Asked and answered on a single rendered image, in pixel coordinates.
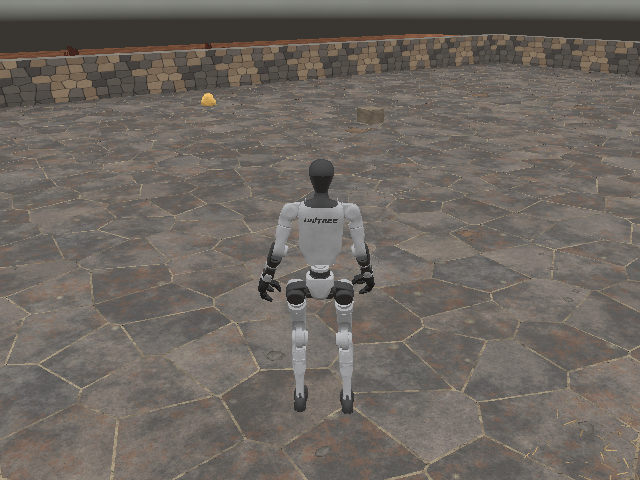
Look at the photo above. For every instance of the right robot shin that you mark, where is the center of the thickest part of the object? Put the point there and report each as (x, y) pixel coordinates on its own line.
(346, 367)

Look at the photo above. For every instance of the robot left upper arm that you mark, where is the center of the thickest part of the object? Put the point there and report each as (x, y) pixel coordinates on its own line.
(288, 213)

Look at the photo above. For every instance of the left robot hand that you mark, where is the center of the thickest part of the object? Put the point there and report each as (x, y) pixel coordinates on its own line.
(263, 286)

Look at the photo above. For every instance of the robot left forearm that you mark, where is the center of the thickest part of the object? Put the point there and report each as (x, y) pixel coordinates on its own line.
(271, 265)

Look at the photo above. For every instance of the robot right upper arm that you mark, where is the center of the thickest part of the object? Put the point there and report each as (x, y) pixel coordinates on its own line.
(352, 213)

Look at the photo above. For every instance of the robot right forearm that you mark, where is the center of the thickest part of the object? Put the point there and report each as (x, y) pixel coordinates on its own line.
(365, 264)

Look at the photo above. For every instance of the right robot hand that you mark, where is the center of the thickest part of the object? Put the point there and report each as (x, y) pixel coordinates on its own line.
(359, 279)

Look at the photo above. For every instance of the robot right thigh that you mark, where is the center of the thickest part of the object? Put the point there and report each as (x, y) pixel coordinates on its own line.
(344, 299)

